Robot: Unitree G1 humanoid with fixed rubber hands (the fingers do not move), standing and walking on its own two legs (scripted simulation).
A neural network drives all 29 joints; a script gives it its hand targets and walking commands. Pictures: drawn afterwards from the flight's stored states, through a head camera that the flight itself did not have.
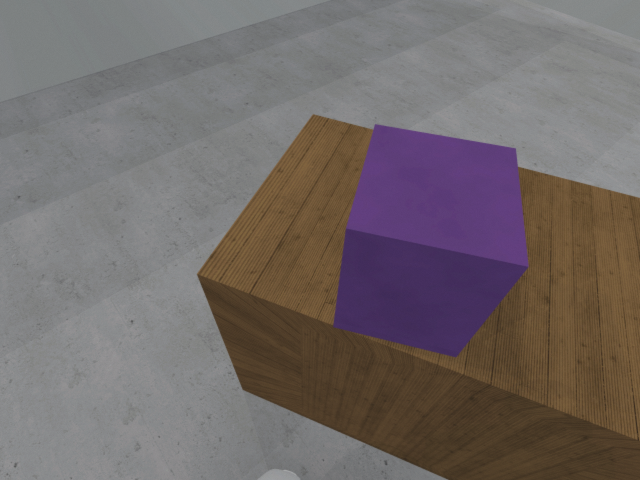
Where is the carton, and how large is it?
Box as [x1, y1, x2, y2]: [333, 124, 528, 356]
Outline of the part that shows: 375,124 346,226 333,326 456,356 528,266 515,148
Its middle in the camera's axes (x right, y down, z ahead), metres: +0.15 +0.00 +0.58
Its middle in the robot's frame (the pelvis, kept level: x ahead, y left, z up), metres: +0.43 -0.11 +0.02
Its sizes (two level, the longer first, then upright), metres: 0.210 0.200 0.250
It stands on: a pedestal, 0.65 m high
